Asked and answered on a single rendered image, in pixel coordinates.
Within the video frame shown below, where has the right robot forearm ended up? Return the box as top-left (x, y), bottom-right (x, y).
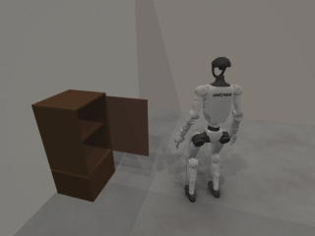
top-left (230, 114), bottom-right (243, 134)

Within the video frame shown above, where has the left robot upper arm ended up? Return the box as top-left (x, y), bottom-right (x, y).
top-left (191, 85), bottom-right (209, 120)

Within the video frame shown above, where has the left robot forearm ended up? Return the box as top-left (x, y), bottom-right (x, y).
top-left (178, 110), bottom-right (195, 137)

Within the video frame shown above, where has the cupboard door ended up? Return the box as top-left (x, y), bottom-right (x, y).
top-left (106, 95), bottom-right (149, 156)

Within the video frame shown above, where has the robot head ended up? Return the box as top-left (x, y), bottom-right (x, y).
top-left (209, 57), bottom-right (231, 88)

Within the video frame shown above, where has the robot right foot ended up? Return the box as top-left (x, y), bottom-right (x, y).
top-left (208, 181), bottom-right (221, 198)

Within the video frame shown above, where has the robot left hand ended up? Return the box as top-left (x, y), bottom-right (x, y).
top-left (174, 133), bottom-right (185, 149)

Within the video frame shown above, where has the robot right hand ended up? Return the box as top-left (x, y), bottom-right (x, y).
top-left (228, 130), bottom-right (237, 146)

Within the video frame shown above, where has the right robot upper arm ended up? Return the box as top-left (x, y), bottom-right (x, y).
top-left (231, 85), bottom-right (243, 117)

